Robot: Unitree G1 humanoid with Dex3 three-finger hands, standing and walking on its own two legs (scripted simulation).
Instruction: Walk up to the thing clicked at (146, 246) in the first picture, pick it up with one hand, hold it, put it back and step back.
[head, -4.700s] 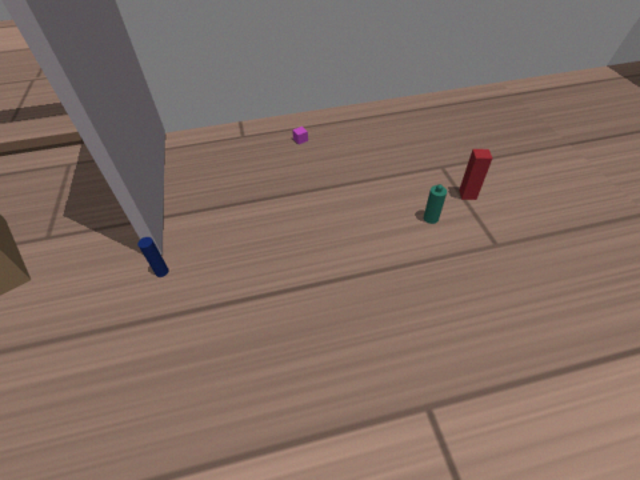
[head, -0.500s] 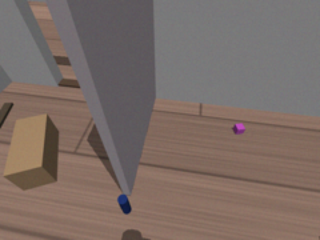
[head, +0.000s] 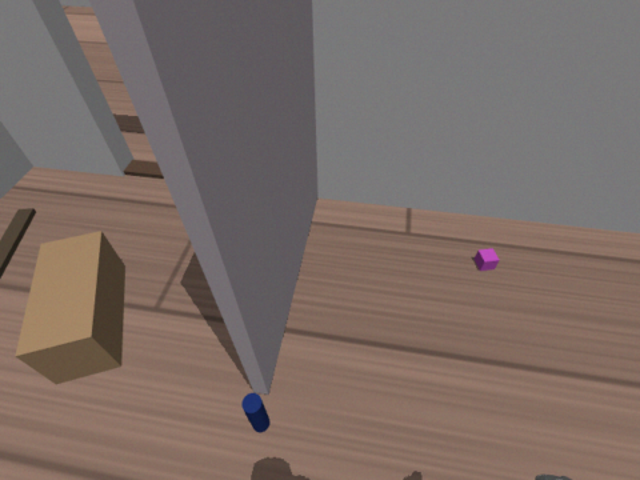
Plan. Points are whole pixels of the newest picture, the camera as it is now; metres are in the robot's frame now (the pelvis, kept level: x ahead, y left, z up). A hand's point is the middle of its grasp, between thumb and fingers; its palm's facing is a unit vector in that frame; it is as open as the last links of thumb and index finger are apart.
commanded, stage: walk up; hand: left
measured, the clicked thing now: (256, 413) +0.41 +0.21 -0.69
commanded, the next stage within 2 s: none
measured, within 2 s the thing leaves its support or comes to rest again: neither
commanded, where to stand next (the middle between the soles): +0.08 -0.01 m, yaw +0 degrees
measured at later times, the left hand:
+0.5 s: hand out of the picture +0.04 +0.30 -0.17, palm faces -0.02 -0.92 -0.39, open 7.3 cm
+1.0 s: hand out of the picture +0.16 +0.26 -0.19, palm faces -0.11 -0.93 -0.36, open 7.3 cm
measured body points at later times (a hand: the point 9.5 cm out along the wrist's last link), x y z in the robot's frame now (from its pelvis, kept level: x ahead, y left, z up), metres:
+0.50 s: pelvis +0.04 +0.02 -0.01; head +0.06 +0.03 +0.44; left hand +0.04 +0.35 -0.14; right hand +0.11 -0.31 -0.13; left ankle +0.09 +0.14 -0.74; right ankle -0.03 -0.14 -0.75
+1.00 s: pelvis +0.05 -0.01 -0.03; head +0.14 +0.00 +0.41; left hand +0.17 +0.31 -0.16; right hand +0.17 -0.35 -0.13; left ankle +0.10 +0.14 -0.75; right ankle +0.05 -0.15 -0.74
